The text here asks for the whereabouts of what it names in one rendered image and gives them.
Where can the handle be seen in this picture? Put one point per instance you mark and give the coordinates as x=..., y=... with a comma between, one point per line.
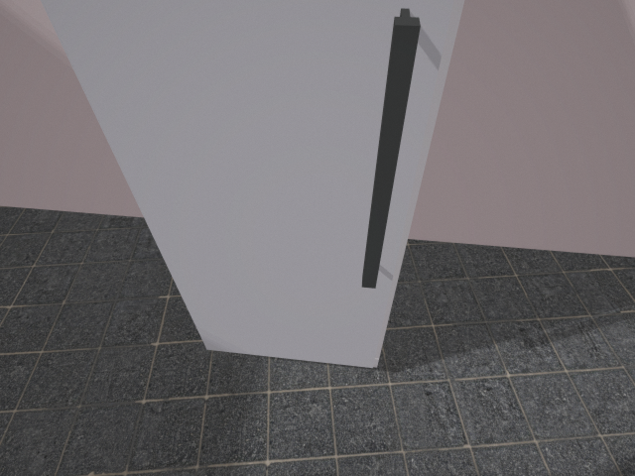
x=404, y=43

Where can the fridge door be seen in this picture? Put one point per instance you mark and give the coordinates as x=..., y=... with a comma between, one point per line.
x=248, y=133

